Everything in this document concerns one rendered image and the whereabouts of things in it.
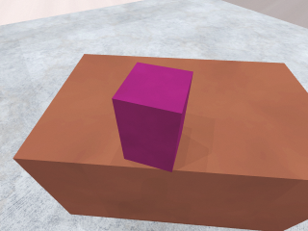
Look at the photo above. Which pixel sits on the pedestal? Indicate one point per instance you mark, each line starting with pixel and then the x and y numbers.
pixel 241 162

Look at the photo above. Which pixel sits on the carton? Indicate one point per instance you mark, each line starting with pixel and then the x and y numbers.
pixel 150 108

